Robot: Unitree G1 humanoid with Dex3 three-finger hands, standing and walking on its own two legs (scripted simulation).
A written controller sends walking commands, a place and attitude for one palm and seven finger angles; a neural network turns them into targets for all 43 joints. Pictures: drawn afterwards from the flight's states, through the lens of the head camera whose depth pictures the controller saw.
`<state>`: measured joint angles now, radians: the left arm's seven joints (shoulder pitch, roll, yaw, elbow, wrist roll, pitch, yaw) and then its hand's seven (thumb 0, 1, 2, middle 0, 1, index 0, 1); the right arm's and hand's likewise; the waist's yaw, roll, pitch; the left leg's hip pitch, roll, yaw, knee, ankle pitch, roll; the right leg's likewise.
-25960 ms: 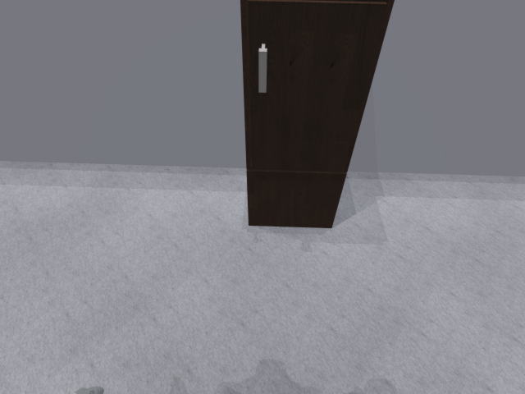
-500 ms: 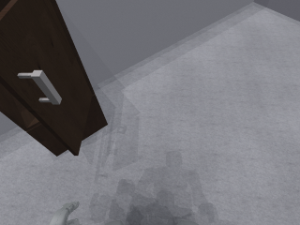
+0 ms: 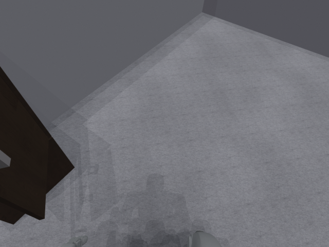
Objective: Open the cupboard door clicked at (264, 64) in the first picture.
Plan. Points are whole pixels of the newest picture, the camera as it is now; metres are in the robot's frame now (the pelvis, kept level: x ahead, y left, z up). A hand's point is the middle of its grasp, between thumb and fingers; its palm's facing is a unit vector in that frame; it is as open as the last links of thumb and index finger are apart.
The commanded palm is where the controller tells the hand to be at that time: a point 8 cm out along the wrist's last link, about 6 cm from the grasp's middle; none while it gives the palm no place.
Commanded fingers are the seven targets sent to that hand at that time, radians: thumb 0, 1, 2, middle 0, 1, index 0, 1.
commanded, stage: walk to a spot facing it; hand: left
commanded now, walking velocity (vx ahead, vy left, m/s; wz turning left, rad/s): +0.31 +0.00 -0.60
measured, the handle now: out of the picture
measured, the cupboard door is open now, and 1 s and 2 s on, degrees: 52 52 52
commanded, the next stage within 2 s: turn to face it in 1.58 s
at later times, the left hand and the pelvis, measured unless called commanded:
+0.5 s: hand (131, 206) +0.25 +0.11 -0.18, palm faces -0.20 -0.96 -0.18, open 7.3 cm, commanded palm none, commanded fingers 0.00 0.90 0.90 -0.20 -0.30 -0.20 -0.30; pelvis +0.18 -0.06 +0.00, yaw -14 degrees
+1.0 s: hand (181, 121) +0.59 -0.05 -0.17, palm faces -0.40 -0.89 -0.21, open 7.4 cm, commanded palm none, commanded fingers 0.00 0.90 0.90 -0.20 -0.30 -0.20 -0.30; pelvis +0.39 -0.16 -0.02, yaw -23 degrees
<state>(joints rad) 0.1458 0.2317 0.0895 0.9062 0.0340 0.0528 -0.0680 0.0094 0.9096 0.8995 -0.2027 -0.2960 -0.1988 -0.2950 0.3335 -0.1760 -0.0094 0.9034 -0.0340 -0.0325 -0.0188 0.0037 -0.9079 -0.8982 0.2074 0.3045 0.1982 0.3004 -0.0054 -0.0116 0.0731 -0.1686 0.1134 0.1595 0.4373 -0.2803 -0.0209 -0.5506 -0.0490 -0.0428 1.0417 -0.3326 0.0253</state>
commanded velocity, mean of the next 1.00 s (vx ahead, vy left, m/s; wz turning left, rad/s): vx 0.36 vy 0.00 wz -0.30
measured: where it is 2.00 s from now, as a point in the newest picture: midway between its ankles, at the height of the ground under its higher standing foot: (216, 151)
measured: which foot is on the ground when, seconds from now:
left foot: down 0.00-0.18, up 0.20-0.54, down 0.56-0.94, up 0.96-1.00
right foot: up 0.00-0.16, down 0.18-0.56, up 0.58-0.92, down 0.94-1.00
